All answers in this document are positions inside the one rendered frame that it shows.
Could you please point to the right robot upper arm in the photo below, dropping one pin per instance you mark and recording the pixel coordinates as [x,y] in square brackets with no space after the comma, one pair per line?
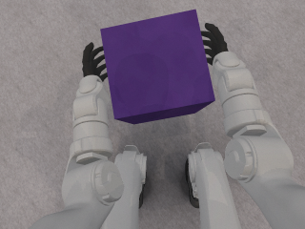
[263,166]

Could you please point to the robot left forearm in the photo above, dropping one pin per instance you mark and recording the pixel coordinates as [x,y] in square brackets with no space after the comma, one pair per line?
[90,124]

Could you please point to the left robot hand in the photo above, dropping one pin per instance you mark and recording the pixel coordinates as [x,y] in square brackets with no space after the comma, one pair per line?
[90,64]

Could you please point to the carton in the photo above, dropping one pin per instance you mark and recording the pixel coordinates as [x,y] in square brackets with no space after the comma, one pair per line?
[157,68]

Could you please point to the right robot hand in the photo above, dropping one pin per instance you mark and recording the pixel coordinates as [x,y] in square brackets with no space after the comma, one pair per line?
[216,42]

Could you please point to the right robot foot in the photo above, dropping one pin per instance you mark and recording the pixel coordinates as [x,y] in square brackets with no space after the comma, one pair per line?
[194,201]

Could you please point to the left robot shin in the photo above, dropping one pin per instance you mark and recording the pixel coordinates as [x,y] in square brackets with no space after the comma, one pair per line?
[128,148]

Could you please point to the robot right forearm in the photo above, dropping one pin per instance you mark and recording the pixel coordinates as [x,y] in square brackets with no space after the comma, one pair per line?
[239,99]

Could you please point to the left robot upper arm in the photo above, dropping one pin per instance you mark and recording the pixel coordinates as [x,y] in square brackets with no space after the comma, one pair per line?
[89,192]

